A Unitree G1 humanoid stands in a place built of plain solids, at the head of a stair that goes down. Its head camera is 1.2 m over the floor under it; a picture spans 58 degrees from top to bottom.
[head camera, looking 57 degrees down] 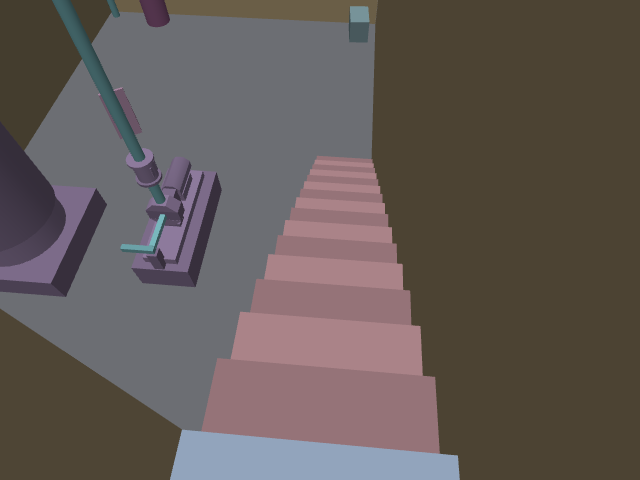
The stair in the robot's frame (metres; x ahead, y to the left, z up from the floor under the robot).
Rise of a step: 0.19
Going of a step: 0.24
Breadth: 0.70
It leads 5 degrees to the right of straight ahead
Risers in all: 16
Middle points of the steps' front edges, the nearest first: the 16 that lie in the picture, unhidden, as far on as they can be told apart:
0.17 0.01 0.00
0.41 -0.02 -0.19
0.66 -0.04 -0.37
0.90 -0.06 -0.56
1.15 -0.08 -0.75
1.39 -0.10 -0.93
1.63 -0.12 -1.12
1.88 -0.14 -1.31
2.12 -0.16 -1.49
2.37 -0.18 -1.68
2.61 -0.20 -1.86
2.85 -0.22 -2.05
3.10 -0.25 -2.24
3.34 -0.27 -2.42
3.59 -0.29 -2.61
3.83 -0.31 -2.80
